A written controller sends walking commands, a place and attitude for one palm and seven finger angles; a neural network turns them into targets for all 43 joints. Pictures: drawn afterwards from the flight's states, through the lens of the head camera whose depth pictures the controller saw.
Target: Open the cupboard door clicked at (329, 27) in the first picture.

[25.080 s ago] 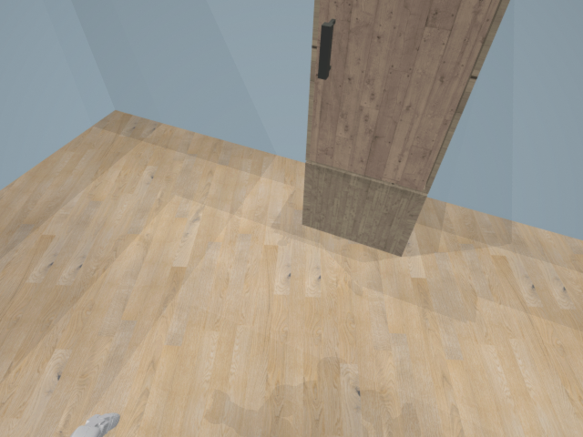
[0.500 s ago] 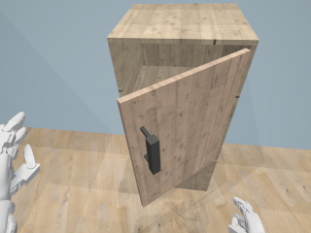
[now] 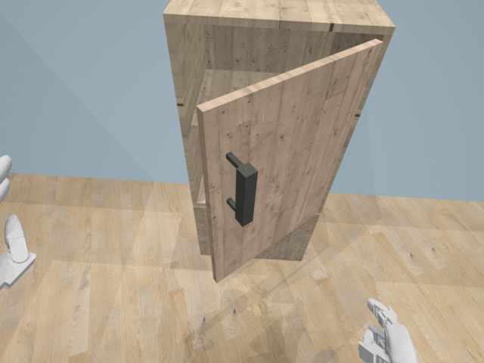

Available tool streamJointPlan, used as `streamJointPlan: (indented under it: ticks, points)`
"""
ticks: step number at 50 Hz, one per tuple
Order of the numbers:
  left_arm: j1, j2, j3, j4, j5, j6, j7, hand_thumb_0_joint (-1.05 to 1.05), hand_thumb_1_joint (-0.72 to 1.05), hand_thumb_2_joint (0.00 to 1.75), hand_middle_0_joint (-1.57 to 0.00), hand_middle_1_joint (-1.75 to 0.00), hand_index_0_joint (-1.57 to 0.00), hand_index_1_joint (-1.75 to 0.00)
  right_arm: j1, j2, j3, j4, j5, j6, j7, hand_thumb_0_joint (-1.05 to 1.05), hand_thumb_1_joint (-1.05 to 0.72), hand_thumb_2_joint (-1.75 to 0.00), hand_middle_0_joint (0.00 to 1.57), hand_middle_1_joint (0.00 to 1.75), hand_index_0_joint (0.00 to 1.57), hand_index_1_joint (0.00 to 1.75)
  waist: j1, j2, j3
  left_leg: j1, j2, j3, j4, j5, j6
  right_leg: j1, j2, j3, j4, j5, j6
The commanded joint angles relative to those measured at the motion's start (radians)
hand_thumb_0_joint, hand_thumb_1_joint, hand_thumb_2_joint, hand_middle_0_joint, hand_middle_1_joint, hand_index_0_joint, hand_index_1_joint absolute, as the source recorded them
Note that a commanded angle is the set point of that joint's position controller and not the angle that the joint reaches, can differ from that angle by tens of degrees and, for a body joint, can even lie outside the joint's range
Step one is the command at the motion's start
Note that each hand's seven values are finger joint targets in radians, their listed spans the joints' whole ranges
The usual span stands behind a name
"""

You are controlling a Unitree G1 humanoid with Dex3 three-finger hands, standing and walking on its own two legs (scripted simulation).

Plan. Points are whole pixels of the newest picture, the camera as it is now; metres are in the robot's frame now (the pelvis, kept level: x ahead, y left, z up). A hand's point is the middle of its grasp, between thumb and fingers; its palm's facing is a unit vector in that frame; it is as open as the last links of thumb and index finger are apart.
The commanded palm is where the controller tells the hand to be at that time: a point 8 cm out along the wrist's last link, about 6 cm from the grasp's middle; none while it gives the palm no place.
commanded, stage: step back with the hand held close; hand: left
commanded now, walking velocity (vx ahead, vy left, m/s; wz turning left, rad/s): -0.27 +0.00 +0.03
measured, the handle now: (238, 189) +0.40 +0.04 +0.07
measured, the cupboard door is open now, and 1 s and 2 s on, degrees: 40 40 40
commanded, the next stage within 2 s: stop stepping back and stand still in 0.44 s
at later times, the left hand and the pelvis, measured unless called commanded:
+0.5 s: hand out of the picture +0.07 +0.30 +0.18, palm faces +0.53 -0.74 -0.42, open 7.4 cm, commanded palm +0.01 +0.32 +0.18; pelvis -0.11 +0.01 -0.01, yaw +3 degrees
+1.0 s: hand out of the picture -0.05 +0.28 +0.18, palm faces +0.36 -0.80 -0.47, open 7.4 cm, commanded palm -0.10 +0.33 +0.18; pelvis -0.24 +0.03 +0.01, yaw +0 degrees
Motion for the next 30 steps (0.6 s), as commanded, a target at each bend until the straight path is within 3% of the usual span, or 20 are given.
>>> streamJointPlan:
  ticks: [1,4,7,9,11,12,13,14,16,17,18,21,23,24,25,26,27,28,29,30]
  points:
    - [-0.056,0.162,0.13,-0.184,0.019,-0.077,0.027,0.0,0.9,0.9,-0.2,-0.3,-0.2,-0.3,-0.094,-0.15,-0.05,-0.155,-0.004,-0.077,-0.011,0.0,-0.9,-0.9,0.2,0.3,0.2,0.3,-0.002,0.082,-0.046,-0.257,0.133,-0.172,-0.218,-0.465,0.037,0.147,-0.021,0.096,-0.022,-0.226,-0.008]
    - [-0.08,0.152,0.121,-0.204,0.024,-0.086,0.032,0.0,0.9,0.9,-0.2,-0.3,-0.2,-0.3,-0.078,-0.139,-0.047,-0.154,-0.007,-0.093,-0.009,0.0,-0.9,-0.9,0.2,0.3,0.2,0.3,-0.005,0.05,-0.055,-0.233,0.111,-0.17,-0.175,-0.48,0.026,0.085,-0.025,0.111,-0.037,-0.296,-0.025]
    - [-0.08,0.18,0.13,-0.272,0.013,-0.102,0.042,0.0,0.9,0.9,-0.2,-0.3,-0.2,-0.3,-0.063,-0.124,-0.042,-0.132,-0.011,-0.107,-0.008,0.0,-0.9,-0.9,0.2,0.3,0.2,0.3,-0.015,-0.009,-0.116,-0.01,0.052,-0.139,-0.022,-0.31,-0.007,-0.084,-0.089,0.164,-0.12,-0.239,-0.06]
    - [-0.079,0.184,0.135,-0.301,0.011,-0.11,0.048,0.0,0.9,0.9,-0.2,-0.3,-0.2,-0.3,-0.055,-0.128,-0.041,-0.117,-0.014,-0.115,-0.006,0.0,-0.9,-0.9,0.2,0.3,0.2,0.3,-0.019,0.009,-0.141,0.053,0.043,-0.14,0.028,-0.299,-0.016,-0.149,-0.105,0.177,-0.121,-0.243,-0.068]
    - [-0.069,0.187,0.153,-0.286,0.015,-0.115,0.054,0.0,0.9,0.9,-0.2,-0.3,-0.2,-0.3,-0.061,-0.135,-0.042,-0.111,-0.019,-0.125,-0.013,0.0,-0.9,-0.9,0.2,0.3,0.2,0.3,-0.016,0.086,-0.114,-0.019,0.086,-0.188,-0.061,-0.412,-0.003,-0.136,-0.065,0.142,-0.072,-0.335,-0.045]
    - [-0.071,0.158,0.144,-0.268,0.02,-0.111,0.055,0.0,0.9,0.9,-0.2,-0.3,-0.2,-0.3,-0.061,-0.143,-0.038,-0.117,-0.021,-0.125,-0.016,0.0,-0.9,-0.9,0.2,0.3,0.2,0.3,-0.019,0.161,-0.082,-0.17,0.147,-0.261,-0.183,-0.55,0.022,-0.042,-0.014,0.102,0.05,-0.333,-0.024]
    - [-0.084,0.144,0.152,-0.269,0.025,-0.109,0.053,0.0,0.9,0.9,-0.2,-0.3,-0.2,-0.3,-0.075,-0.153,-0.042,-0.126,-0.02,-0.131,-0.016,0.0,-0.9,-0.9,0.2,0.3,0.2,0.3,-0.012,0.285,-0.082,-0.383,0.244,-0.369,-0.382,-0.709,0.062,0.151,0.072,0.03,0.299,-0.25,0.005]
    - [-0.111,0.167,0.177,-0.261,0.028,-0.106,0.052,0.0,0.9,0.9,-0.2,-0.3,-0.2,-0.3,-0.071,-0.141,-0.048,-0.124,-0.021,-0.135,-0.016,0.0,-0.9,-0.9,0.2,0.3,0.2,0.3,-0.006,0.311,-0.1,-0.474,0.317,-0.437,-0.478,-0.696,0.1,0.243,0.105,0.011,0.539,-0.229,0.015]
    - [-0.138,0.219,0.199,-0.254,0.011,-0.114,0.052,0.0,0.9,0.9,-0.2,-0.3,-0.2,-0.3,-0.06,-0.114,-0.062,-0.094,-0.026,-0.142,-0.007,0.0,-0.9,-0.9,0.2,0.3,0.2,0.3,-0.009,0.168,-0.14,-0.258,0.315,-0.413,-0.419,-0.462,0.092,0.054,0.089,0.065,0.656,-0.319,-0.001]
    - [-0.12,0.174,0.163,-0.224,0.007,-0.112,0.05,0.0,0.9,0.9,-0.2,-0.3,-0.2,-0.3,-0.081,-0.112,-0.063,-0.091,-0.022,-0.148,0.003,0.0,-0.9,-0.9,0.2,0.3,0.2,0.3,-0.006,0.114,-0.138,-0.201,0.298,-0.372,-0.387,-0.434,0.088,0.022,0.091,0.064,0.641,-0.331,-0.004]
    - [-0.059,0.17,0.166,-0.184,-0.002,-0.107,0.05,0.0,0.9,0.9,-0.2,-0.3,-0.2,-0.3,-0.083,-0.113,-0.067,-0.086,-0.015,-0.15,0.01,0.0,-0.9,-0.9,0.2,0.3,0.2,0.3,0.002,0.105,-0.154,-0.152,0.28,-0.305,-0.381,-0.419,0.069,0.017,0.091,0.035,0.605,-0.341,-0.008]
    - [-0.048,0.145,0.122,-0.212,-0.017,-0.095,0.04,0.0,0.9,0.9,-0.2,-0.3,-0.2,-0.3,-0.107,-0.102,-0.056,-0.079,-0.014,-0.147,0.028,0.0,-0.9,-0.9,0.2,0.3,0.2,0.3,0.002,0.247,-0.15,-0.138,0.233,-0.217,-0.434,-0.43,0.009,0.1,0.101,-0.039,0.409,-0.371,-0.026]
    - [-0.083,0.146,0.095,-0.257,-0.03,-0.099,0.028,0.0,0.9,0.9,-0.2,-0.3,-0.2,-0.3,-0.102,-0.096,-0.044,-0.063,-0.013,-0.152,0.038,0.0,-0.9,-0.9,0.2,0.3,0.2,0.3,0.006,0.251,-0.193,-0.041,0.207,-0.178,-0.439,-0.363,-0.048,0.132,0.114,-0.071,0.184,-0.419,-0.046]
    - [-0.092,0.162,0.1,-0.271,-0.037,-0.102,0.022,0.0,0.9,0.9,-0.2,-0.3,-0.2,-0.3,-0.101,-0.097,-0.043,-0.057,-0.017,-0.151,0.042,0.0,-0.9,-0.9,0.2,0.3,0.2,0.3,0.01,0.227,-0.212,0.009,0.199,-0.163,-0.404,-0.307,-0.081,0.134,0.098,-0.061,0.035,-0.417,-0.063]
    - [-0.105,0.179,0.106,-0.284,-0.04,-0.11,0.016,0.0,0.9,0.9,-0.2,-0.3,-0.2,-0.3,-0.096,-0.092,-0.045,-0.05,-0.019,-0.147,0.046,0.0,-0.9,-0.9,0.2,0.3,0.2,0.3,0.013,0.149,-0.22,0.088,0.159,-0.107,-0.269,-0.228,-0.111,0.09,0.036,-0.005,-0.169,-0.377,-0.09]
    - [-0.103,0.224,0.133,-0.3,-0.034,-0.119,0.02,0.0,0.9,0.9,-0.2,-0.3,-0.2,-0.3,-0.068,-0.075,-0.044,-0.028,-0.012,-0.135,0.046,0.0,-0.9,-0.9,0.2,0.3,0.2,0.3,0.0,-0.01,-0.234,0.202,0.084,-0.035,0.014,-0.106,-0.121,-0.053,-0.125,0.192,-0.311,-0.308,-0.148]
    - [-0.144,0.244,0.128,-0.319,-0.03,-0.126,0.021,0.0,0.9,0.9,-0.2,-0.3,-0.2,-0.3,-0.105,-0.077,-0.041,-0.026,-0.008,-0.126,0.04,0.0,-0.9,-0.9,0.2,0.3,0.2,0.3,0.013,-0.196,-0.161,0.145,0.0,-0.049,0.324,-0.162,-0.118,-0.216,-0.325,0.44,-0.393,-0.193,-0.195]
    - [-0.161,0.28,0.163,-0.326,-0.024,-0.137,0.027,0.0,0.9,0.9,-0.2,-0.3,-0.2,-0.3,-0.134,-0.088,-0.032,-0.036,-0.02,-0.131,0.035,0.0,-0.9,-0.9,0.2,0.3,0.2,0.3,0.023,-0.188,-0.09,-0.03,-0.042,-0.044,0.526,-0.264,-0.108,-0.171,-0.361,0.371,-0.342,0.098,-0.202]
    - [-0.127,0.312,0.213,-0.292,-0.02,-0.133,0.032,0.0,0.9,0.9,-0.2,-0.3,-0.2,-0.3,-0.115,-0.079,-0.013,-0.049,-0.029,-0.136,0.044,0.0,-0.9,-0.9,0.2,0.3,0.2,0.3,0.013,-0.16,-0.158,-0.141,-0.016,-0.046,0.554,-0.239,-0.103,-0.017,-0.34,0.262,-0.224,0.394,-0.197]
    - [-0.075,0.204,0.145,-0.185,-0.023,-0.098,0.005,0.0,0.9,0.9,-0.2,-0.3,-0.2,-0.3,-0.07,-0.079,-0.027,-0.048,0.003,-0.125,0.038,0.0,-0.9,-0.9,0.2,0.3,0.2,0.3,-0.01,-0.247,-0.193,-0.188,-0.02,-0.071,0.5,-0.177,-0.082,0.116,-0.227,0.14,-0.11,0.536,-0.111]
